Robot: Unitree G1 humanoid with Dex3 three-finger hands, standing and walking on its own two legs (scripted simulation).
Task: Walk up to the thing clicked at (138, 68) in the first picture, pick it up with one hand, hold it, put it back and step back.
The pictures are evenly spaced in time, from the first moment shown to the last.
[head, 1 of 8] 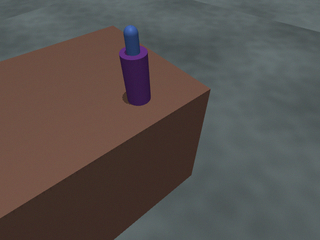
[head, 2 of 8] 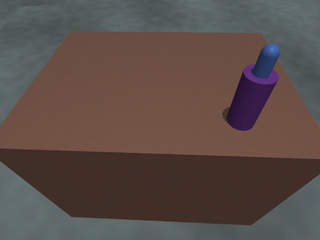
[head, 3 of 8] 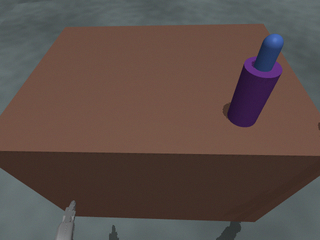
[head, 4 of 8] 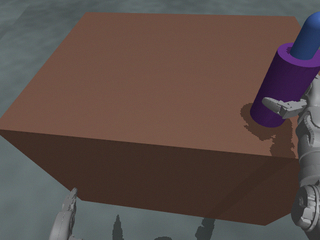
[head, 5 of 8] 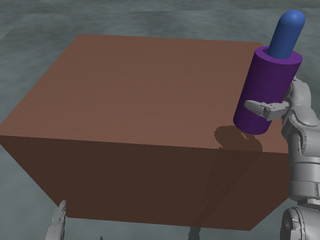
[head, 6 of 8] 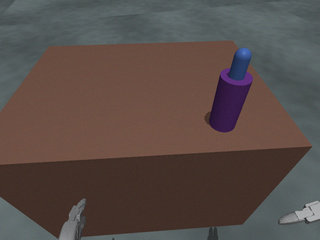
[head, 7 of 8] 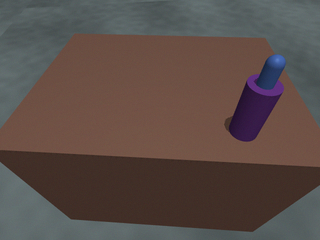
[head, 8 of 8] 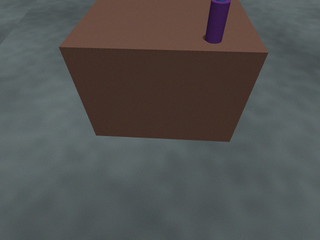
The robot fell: no
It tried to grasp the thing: yes
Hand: right
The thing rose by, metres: 0.21
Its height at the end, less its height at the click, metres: +0.00
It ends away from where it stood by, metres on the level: 0.02
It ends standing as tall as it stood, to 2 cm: yes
